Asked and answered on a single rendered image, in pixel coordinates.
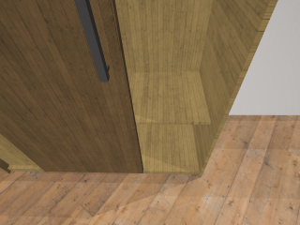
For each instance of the wardrobe door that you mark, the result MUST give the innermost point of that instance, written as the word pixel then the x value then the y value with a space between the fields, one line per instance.
pixel 12 155
pixel 53 107

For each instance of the handle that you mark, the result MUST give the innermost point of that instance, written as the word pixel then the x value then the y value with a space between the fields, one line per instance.
pixel 91 33

